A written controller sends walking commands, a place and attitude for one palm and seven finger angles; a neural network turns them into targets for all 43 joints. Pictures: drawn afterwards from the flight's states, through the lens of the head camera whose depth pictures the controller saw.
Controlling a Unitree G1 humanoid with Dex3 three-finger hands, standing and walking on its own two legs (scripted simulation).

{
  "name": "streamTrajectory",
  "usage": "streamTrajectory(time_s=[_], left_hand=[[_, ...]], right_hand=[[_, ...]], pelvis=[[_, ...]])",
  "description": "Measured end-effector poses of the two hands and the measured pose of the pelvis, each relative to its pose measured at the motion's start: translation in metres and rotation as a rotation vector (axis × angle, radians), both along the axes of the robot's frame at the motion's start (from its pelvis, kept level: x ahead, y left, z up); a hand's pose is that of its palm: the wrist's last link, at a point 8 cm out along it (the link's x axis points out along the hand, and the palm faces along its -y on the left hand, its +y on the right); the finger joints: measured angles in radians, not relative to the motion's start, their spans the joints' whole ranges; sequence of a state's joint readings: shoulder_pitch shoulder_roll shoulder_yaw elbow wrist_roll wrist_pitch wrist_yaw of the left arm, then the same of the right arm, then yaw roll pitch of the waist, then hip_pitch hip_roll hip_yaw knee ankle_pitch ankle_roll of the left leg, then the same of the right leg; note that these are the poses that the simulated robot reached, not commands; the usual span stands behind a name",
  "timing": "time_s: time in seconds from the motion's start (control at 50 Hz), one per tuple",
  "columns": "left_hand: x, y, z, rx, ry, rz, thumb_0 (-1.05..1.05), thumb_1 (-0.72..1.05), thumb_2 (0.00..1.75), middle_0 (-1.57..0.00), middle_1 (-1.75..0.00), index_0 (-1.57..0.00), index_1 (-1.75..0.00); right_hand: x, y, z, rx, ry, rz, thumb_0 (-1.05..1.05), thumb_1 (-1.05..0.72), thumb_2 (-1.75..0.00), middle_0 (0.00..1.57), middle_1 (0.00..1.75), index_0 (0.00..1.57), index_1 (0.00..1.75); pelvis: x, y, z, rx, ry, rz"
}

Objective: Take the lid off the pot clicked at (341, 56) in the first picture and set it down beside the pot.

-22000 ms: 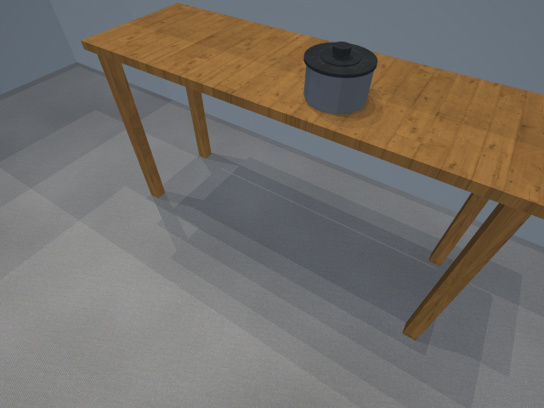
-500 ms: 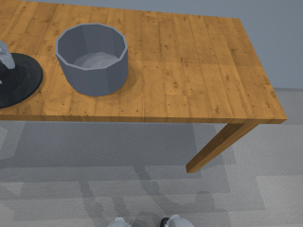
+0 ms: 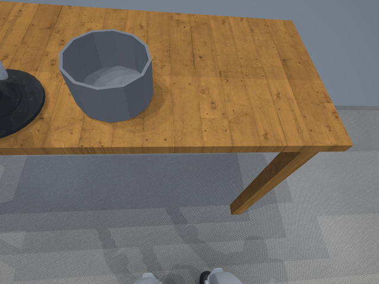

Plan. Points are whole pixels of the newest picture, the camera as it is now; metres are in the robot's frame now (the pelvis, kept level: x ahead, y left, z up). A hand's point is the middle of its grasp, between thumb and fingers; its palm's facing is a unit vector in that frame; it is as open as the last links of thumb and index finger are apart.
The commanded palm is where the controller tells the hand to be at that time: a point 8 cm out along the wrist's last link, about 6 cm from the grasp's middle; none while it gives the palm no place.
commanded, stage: open the fingers wide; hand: left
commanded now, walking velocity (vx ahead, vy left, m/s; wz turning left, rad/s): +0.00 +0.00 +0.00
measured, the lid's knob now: out of the picture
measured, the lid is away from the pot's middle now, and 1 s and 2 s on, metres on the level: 0.24 0.24 0.24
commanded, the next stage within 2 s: raise the empty hand in 0.10 s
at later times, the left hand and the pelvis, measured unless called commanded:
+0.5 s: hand out of the picture +0.46 +0.37 +0.14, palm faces -0.39 -0.15 -0.91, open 11.0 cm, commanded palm +0.50 +0.36 +0.20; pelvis +0.00 +0.00 +0.00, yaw +1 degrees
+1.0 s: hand out of the picture +0.46 +0.37 +0.19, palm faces -0.33 -0.15 -0.93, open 11.0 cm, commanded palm +0.49 +0.36 +0.26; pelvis +0.01 +0.00 +0.01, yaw +1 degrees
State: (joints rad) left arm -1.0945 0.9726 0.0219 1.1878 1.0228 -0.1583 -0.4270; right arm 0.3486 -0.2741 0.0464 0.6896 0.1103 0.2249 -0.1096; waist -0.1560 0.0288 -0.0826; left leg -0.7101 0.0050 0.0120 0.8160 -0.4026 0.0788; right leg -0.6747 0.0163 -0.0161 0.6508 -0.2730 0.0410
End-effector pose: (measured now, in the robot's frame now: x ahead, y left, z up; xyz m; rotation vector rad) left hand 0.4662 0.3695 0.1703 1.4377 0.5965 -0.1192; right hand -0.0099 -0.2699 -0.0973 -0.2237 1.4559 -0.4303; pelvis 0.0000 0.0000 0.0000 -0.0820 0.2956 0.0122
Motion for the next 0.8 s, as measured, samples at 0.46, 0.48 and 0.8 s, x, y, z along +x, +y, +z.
streamTrajectory(time_s=[0.46, 0.48, 0.8], left_hand=[[-0.002, 0.003, 0.019, 0.005, -0.032, 0.0, 0.0, -0.01, 0.68, -0.37, -0.83, -0.38, -0.84], [-0.002, 0.003, 0.022, 0.008, -0.035, 0.002, 0.0, -0.01, 0.68, -0.37, -0.83, -0.38, -0.84], [-0.001, -0.002, 0.058, 0.021, -0.072, 0.026, 0.0, -0.02, 0.68, -0.37, -0.83, -0.38, -0.84]], right_hand=[[0.02, 0.0, 0.002, -0.004, -0.043, 0.033, 0.0, -0.9, -0.9, 0.2, 0.3, 0.21, 0.3], [0.021, 0.001, 0.002, -0.003, -0.045, 0.032, 0.0, -0.9, -0.9, 0.2, 0.3, 0.21, 0.3], [0.027, 0.004, 0.004, 0.024, -0.072, 0.033, 0.0, -0.9, -0.9, 0.2, 0.3, 0.21, 0.3]], pelvis=[[0.002, 0.002, 0.002, -0.001, -0.011, 0.009], [0.002, 0.002, 0.003, -0.001, -0.011, 0.01], [0.005, 0.002, 0.009, 0.008, -0.041, 0.009]])
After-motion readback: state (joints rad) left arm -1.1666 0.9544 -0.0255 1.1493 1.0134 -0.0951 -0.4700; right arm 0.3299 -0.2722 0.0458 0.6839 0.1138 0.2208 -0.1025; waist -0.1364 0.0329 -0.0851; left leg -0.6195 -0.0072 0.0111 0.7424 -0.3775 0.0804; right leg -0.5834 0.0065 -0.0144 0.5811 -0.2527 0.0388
